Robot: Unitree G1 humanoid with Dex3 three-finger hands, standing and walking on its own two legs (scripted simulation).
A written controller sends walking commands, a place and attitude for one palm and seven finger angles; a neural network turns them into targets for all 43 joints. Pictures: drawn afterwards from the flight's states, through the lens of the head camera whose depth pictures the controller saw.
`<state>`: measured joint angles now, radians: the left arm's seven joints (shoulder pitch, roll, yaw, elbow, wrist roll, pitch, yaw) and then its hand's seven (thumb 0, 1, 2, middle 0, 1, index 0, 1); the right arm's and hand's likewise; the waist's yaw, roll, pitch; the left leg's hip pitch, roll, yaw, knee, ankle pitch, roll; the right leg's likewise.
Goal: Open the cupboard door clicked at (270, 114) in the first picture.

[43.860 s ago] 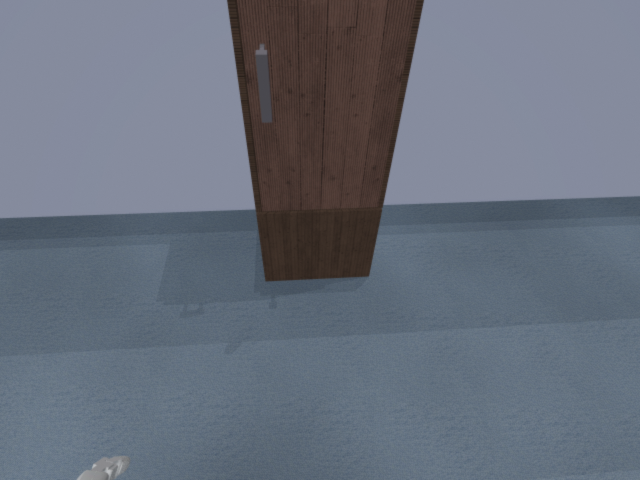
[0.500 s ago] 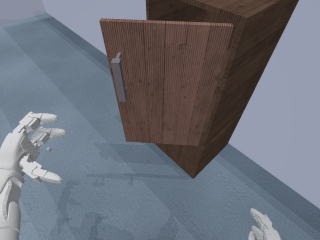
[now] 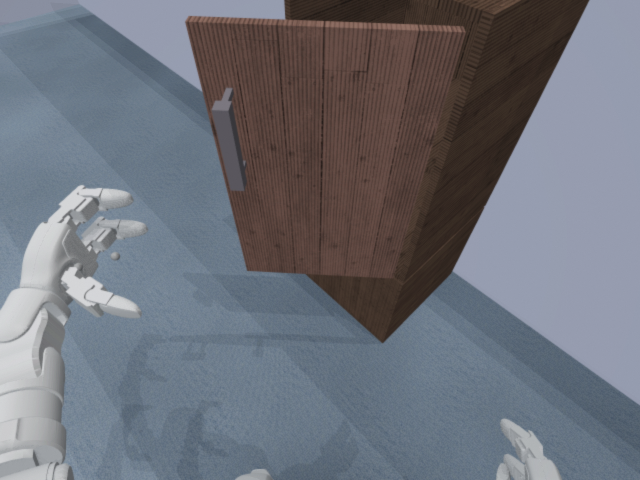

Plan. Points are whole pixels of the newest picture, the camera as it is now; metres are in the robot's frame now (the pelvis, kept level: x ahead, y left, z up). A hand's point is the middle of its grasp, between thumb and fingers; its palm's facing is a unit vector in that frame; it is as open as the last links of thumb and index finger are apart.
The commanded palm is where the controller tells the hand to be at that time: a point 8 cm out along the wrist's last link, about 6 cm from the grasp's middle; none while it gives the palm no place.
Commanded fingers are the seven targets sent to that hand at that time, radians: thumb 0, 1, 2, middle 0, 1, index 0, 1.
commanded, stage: move the hooked fingers beside the handle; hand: left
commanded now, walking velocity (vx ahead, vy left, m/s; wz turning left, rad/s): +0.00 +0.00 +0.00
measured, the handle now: (233, 141) +0.59 +0.17 +0.08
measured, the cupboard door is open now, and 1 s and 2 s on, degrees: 43 43 43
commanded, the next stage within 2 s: none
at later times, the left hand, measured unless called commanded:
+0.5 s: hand (155, 203) +0.44 +0.24 +0.09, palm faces -0.04 -1.00 -0.01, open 14.0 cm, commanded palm +0.41 +0.30 +0.09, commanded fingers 0.00 -0.50 0.30 -0.30 -1.20 -0.30 -1.20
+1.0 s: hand (180, 172) +0.50 +0.23 +0.09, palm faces -0.03 -1.00 +0.00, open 14.0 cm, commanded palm +0.49 +0.29 +0.09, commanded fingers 0.00 -0.50 0.30 -0.30 -1.20 -0.30 -1.20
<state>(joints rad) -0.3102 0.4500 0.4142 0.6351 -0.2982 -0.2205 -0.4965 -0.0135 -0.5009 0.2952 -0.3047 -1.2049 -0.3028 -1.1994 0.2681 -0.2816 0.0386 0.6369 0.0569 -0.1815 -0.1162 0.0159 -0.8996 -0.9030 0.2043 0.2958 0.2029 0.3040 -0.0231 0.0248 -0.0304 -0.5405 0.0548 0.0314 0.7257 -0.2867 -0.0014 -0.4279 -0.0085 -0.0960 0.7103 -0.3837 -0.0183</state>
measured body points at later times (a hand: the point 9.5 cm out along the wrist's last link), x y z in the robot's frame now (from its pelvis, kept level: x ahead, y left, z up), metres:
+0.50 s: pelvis +0.01 +0.02 +0.00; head +0.08 +0.03 +0.44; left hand +0.43 +0.30 +0.10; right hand +0.08 -0.26 -0.11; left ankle +0.05 +0.12 -0.71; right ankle -0.01 -0.11 -0.71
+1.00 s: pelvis +0.01 +0.01 -0.02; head +0.11 +0.03 +0.42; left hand +0.50 +0.28 +0.09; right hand +0.02 -0.27 -0.12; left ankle +0.05 +0.12 -0.71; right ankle -0.01 -0.11 -0.71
